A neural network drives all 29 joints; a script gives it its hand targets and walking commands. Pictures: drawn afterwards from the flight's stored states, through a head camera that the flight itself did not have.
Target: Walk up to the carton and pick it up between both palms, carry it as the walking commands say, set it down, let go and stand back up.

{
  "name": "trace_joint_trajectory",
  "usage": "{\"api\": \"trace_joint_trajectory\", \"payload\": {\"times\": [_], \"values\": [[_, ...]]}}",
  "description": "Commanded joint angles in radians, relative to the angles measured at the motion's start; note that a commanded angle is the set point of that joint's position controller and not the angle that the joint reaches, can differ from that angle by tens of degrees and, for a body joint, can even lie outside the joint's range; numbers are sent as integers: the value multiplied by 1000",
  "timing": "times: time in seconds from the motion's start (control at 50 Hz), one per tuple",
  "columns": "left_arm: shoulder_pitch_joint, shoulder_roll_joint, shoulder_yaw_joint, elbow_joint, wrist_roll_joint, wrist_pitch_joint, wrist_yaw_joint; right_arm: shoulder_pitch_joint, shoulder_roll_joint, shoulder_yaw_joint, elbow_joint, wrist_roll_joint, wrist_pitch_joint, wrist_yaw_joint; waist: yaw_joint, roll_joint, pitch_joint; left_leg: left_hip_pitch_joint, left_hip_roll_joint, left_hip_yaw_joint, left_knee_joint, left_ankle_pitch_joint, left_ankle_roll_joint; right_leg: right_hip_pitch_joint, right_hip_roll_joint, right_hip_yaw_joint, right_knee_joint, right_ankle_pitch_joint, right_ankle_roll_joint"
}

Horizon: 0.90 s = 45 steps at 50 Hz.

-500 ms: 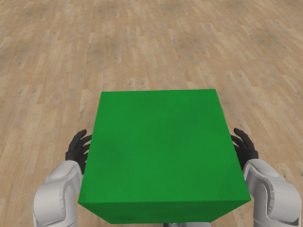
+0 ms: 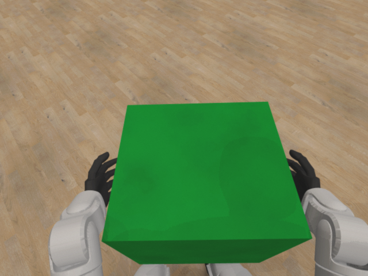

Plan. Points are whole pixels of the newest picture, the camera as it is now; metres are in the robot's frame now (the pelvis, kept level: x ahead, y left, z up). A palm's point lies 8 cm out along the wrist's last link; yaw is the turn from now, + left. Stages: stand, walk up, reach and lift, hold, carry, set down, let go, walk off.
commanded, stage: carry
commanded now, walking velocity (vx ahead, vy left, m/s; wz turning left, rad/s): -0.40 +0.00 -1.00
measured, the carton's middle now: (198, 189) +0.29 -0.03 -0.02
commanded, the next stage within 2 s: none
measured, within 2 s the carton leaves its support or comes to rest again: neither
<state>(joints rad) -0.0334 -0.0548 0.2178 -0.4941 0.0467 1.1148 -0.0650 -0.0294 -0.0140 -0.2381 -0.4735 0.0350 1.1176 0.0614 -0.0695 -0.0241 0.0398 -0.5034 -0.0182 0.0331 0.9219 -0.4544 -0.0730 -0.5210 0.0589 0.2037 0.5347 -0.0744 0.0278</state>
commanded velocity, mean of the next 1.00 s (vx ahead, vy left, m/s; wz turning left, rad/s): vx -0.15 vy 0.00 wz -0.38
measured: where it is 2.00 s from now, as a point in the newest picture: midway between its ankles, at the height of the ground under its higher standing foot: outside the picture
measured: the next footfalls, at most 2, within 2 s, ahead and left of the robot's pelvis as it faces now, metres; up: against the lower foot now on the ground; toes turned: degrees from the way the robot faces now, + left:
left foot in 0.08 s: +0.00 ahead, +0.10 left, +0.00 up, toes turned -4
right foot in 0.42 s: -0.21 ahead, -0.20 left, +0.00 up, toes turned -26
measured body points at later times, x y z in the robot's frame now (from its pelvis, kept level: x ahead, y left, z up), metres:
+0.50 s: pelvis -0.21 -0.05 -0.01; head -0.20 -0.06 +0.44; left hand +0.12 +0.00 +0.05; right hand -0.07 -0.35 +0.04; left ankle -0.09 +0.08 -0.68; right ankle -0.25 -0.19 -0.73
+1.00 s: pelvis -0.33 -0.05 +0.01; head -0.34 -0.03 +0.46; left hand +0.00 -0.03 +0.08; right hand -0.21 -0.35 +0.09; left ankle -0.21 +0.03 -0.73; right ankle -0.40 -0.16 -0.73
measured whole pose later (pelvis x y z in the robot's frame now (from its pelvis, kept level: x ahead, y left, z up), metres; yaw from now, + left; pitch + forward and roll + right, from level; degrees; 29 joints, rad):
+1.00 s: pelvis -0.33 -0.05 +0.01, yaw -34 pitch +4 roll -1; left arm -0.09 0.02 0.20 -0.31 0.02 1.14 -0.05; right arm -0.04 0.03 -0.23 -0.35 -0.05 1.14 0.06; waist 0.03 -0.02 -0.15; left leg -0.40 0.10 0.10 0.54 -0.20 -0.02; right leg -0.31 0.00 0.00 0.49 -0.23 0.02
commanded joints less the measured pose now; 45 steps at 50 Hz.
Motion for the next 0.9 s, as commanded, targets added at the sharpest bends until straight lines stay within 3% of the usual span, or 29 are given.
{"api": "trace_joint_trajectory", "payload": {"times": [0.0, 0.04, 0.06, 0.08, 0.1, 0.12, 0.14, 0.16, 0.2, 0.22, 0.26, 0.32, 0.36, 0.38, 0.4, 0.42, 0.44, 0.48, 0.52, 0.6, 0.66, 0.68, 0.7, 0.72, 0.74, 0.76, 0.78, 0.82, 0.88], "values": [[-289, -617, -747, -130, -230, 17, -136, -419, 780, 880, -180, 306, 3, 171, 88, -188, -392, 61, -33, -40, -174, -38, 23, 351, -252, 302, -231, 133, -128], [-317, -617, -759, -140, -247, 19, -139, -401, 781, 862, -164, 291, 4, 168, 77, -215, -423, 298, -51, 4, -413, -20, 56, 242, -183, 233, -304, 78, -40], [-339, -619, -764, -137, -255, 19, -141, -388, 781, 851, -147, 277, 3, 166, 67, -212, -434, 463, -24, 23, -581, 48, 75, 150, -135, 171, -319, -6, 23], [-352, -631, -775, -135, -271, 20, -148, -373, 773, 838, -133, 258, -1, 164, 54, -72, -404, 573, 137, -107, -716, 82, 152, -12, -22, 41, -210, -193, 94], [-392, -661, -817, -173, -307, 28, -157, -358, 775, 819, -135, 249, -13, 159, 43, 365, -381, 371, 539, -424, -730, 281, 352, -80, 101, -185, 436, -545, 83], [-419, -674, -816, -167, -308, 29, -159, -360, 771, 817, -169, 250, -13, 166, 60, 268, -314, 258, 625, -270, -741, 525, 367, -108, -46, -214, 723, -565, 70], [-450, -706, -825, -162, -331, 22, -165, -387, 799, 817, -181, 253, -10, 169, 64, 167, -303, 179, 543, -142, -720, 510, 325, -46, -70, -181, 880, -496, 52], [-468, -716, -823, -155, -352, 15, -169, -443, 801, 827, -213, 262, -9, 169, 79, 125, -270, 127, 441, -10, -678, 435, 255, -22, -78, -167, 956, -399, 39], [-424, -652, -797, -81, -335, 20, -161, -351, 738, 768, -93, 223, 16, 166, 97, 139, -231, 164, 319, 103, -568, 461, 193, -29, -55, -163, 916, -279, 33], [-421, -633, -795, -52, -330, 26, -157, -351, 703, 751, -67, 213, 24, 162, 97, 146, -218, 211, 295, 123, -528, 510, 179, -42, -46, -185, 789, -288, 38], [-449, -633, -808, -23, -338, 40, -153, -352, 677, 723, -36, 194, 32, 159, 92, 227, -225, 273, 318, 139, -486, 581, 148, -21, -54, -239, 525, -356, 49], [-487, -680, -817, 36, -356, 56, -167, -348, 698, 702, 20, 153, 36, 158, 65, 318, -254, 352, 424, 75, -442, 671, 145, 24, -79, -298, 223, -403, 38], [-465, -724, -813, 89, -369, 59, -185, -365, 721, 702, 41, 138, 32, 155, 80, 296, -276, 312, 439, 97, -346, 628, 92, 131, -85, -302, -7, -283, 23], [-454, -739, -812, 103, -374, 58, -191, -369, 732, 708, 42, 140, 26, 155, 89, 179, -248, 237, 394, 126, -236, 532, 49, 178, -93, -224, -142, -219, 10], [-445, -747, -804, 105, -366, 56, -194, -387, 732, 713, 35, 146, 22, 158, 95, -67, -244, 16, 301, 137, -80, 153, -18, 299, -217, -5, -233, 1, -16], [-409, -741, -786, 123, -328, 44, -191, -434, 745, 758, -31, 167, 17, 167, 84, -436, -240, -232, 123, 116, 104, -297, -75, 340, -466, 341, -158, 573, -168], [-442, -760, -796, 52, -332, 26, -183, -478, 806, 803, -62, 213, 4, 177, 72, -331, -279, -185, 148, -3, 220, -274, -59, 323, -415, 224, -78, 710, -202], [-480, -758, -800, -56, -315, 0, -171, -556, 865, 853, -116, 292, -13, 192, 83, -199, -346, -70, 145, 0, 261, -39, -30, 281, -299, 10, -79, 275, -152], [-466, -748, -784, -115, -282, -13, -149, -598, 862, 875, -191, 343, -22, 198, 81, -169, -355, -42, 112, 15, 196, 61, -24, 239, -259, -10, -109, -50, -142], [-321, -658, -747, -97, -215, -3, -116, -505, 791, 881, -168, 343, -7, 191, 90, -169, -385, 23, 55, 38, -73, -56, -5, 298, -301, 81, -144, -61, -190], [-285, -631, -747, -72, -203, 10, -111, -439, 781, 865, -111, 322, 6, 190, 74, -150, -382, 208, 11, 76, -441, 69, 28, 259, -268, 75, -135, -84, -150], [-290, -631, -751, -67, -206, 13, -111, -438, 783, 862, -102, 316, 10, 189, 75, -135, -379, 311, 63, 15, -545, 111, 49, 188, -242, 70, -118, -123, -105], [-308, -642, -764, -71, -221, 15, -117, -419, 766, 846, -87, 297, 10, 188, 63, 27, -360, 398, 233, -200, -623, 26, 117, -10, -149, -16, -24, -229, -39], [-364, -653, -783, -77, -241, 22, -126, -392, 755, 816, -58, 274, 6, 183, 41, 277, -319, 322, 451, -433, -720, 36, 244, -104, -26, -136, 256, -423, -11], [-410, -668, -802, -79, -258, 23, -135, -413, 753, 813, -85, 267, 6, 184, 48, 214, -276, 220, 495, -383, -723, 168, 277, -44, -59, -148, 413, -450, -2], [-445, -690, -815, -71, -286, 21, -143, -423, 761, 806, -84, 261, 9, 182, 53, 125, -268, 159, 434, -272, -699, 184, 260, 16, -71, -136, 497, -397, -7], [-472, -707, -830, -69, -315, 18, -150, -447, 765, 800, -91, 259, 8, 176, 62, 104, -262, 119, 368, -170, -688, 146, 223, 50, -74, -152, 516, -339, -3], [-492, -714, -841, -48, -338, 22, -151, -451, 750, 770, -84, 244, 9, 168, 70, 178, -268, 165, 272, -54, -661, 135, 157, 59, -60, -190, 367, -294, 3], [-491, -700, -840, -6, -347, 38, -149, -405, 724, 739, -46, 210, 24, 159, 58, 199, -299, 275, 272, -76, -610, 192, 158, 106, -48, -232, 57, -316, 3]]}}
